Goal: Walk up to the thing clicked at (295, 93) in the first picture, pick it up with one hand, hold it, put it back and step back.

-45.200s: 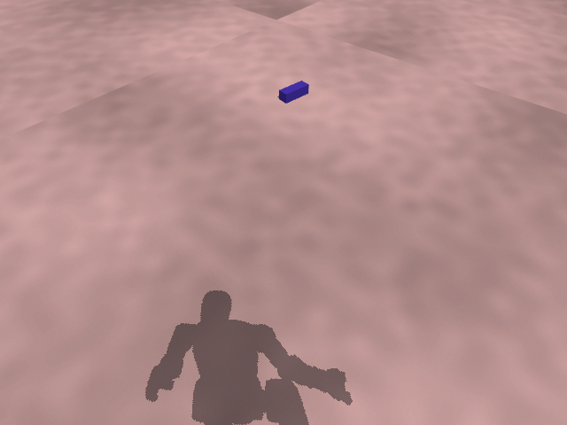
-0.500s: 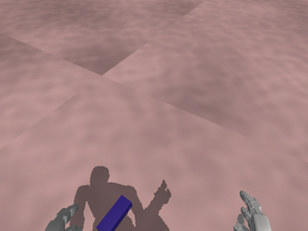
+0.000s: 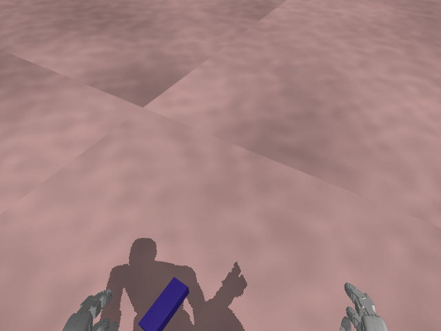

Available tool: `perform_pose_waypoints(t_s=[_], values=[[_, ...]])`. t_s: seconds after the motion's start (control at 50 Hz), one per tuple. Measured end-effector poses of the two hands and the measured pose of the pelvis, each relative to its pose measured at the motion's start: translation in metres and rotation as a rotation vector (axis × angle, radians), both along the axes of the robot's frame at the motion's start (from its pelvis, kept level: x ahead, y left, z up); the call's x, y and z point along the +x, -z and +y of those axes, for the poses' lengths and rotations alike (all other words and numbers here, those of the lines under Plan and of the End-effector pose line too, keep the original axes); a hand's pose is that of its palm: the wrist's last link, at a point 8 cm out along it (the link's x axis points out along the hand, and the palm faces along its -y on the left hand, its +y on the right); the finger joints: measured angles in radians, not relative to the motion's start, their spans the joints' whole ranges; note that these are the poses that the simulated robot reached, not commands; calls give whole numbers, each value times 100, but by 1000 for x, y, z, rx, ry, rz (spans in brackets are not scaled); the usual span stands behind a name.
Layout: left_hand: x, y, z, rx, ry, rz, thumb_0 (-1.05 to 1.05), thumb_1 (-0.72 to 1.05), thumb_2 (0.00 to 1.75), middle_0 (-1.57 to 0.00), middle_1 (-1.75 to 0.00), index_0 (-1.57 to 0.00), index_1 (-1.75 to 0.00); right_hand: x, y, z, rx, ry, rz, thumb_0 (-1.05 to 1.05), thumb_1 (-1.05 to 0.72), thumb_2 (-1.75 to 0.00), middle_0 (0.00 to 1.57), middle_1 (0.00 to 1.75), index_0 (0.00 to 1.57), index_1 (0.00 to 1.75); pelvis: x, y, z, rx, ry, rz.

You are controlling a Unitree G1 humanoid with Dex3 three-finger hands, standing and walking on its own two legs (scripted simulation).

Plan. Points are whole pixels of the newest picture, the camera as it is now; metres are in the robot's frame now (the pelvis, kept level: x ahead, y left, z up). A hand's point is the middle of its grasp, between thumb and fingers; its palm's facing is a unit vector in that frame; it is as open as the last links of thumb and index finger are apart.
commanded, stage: home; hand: left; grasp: from above
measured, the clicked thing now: (165, 307) +0.39 +0.21 -0.68
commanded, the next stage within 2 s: stand in 1.16 s
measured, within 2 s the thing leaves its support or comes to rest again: neither
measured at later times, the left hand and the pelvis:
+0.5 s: hand out of the picture +0.17 +0.18 -0.04, palm faces +0.05 -0.98 -0.20, open 7.4 cm; pelvis +0.01 +0.00 +0.00, yaw +0 degrees
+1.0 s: hand out of the picture +0.16 +0.18 -0.04, palm faces +0.05 -0.98 -0.20, open 7.4 cm; pelvis +0.00 +0.00 +0.00, yaw +0 degrees
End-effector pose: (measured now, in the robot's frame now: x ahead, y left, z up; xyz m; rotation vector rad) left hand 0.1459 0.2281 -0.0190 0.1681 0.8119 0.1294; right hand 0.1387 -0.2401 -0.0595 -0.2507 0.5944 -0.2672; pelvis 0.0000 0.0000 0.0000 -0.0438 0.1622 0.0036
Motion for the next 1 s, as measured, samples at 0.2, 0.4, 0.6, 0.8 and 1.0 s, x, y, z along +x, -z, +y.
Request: perform_pose_waypoints(t_s=[0.2,0.4,0.6,0.8,1.0], values=[[2,-1,-2,0,2,-8,1,89,89,-20,-30,-20,-30,7,-2,-4,-10,-1,-15,2,-90,-90,21,30,20,30,2,1,-2,0,-2,3],[3,0,-2,-1,0,-3,1,90,90,-20,-30,-20,-30,13,-4,-5,-13,-4,-24,2,-90,-90,21,30,20,30,5,1,-2,0,-3,5],[7,-1,-2,2,0,-7,1,90,90,-20,-30,-20,-30,14,-2,-2,-5,-3,-14,2,-90,-90,21,30,20,30,7,1,-2,-1,-3,8],[6,-1,-1,1,3,-11,1,90,90,-20,-30,-20,-30,12,-3,-3,-10,3,-14,2,-90,-90,21,30,20,30,7,1,-1,-2,-2,4],[1,-1,0,4,3,-10,1,90,90,-20,-30,-20,-30,8,-5,-2,-9,0,-21,2,-90,-90,21,30,20,30,2,2,0,-4,-3,-2]])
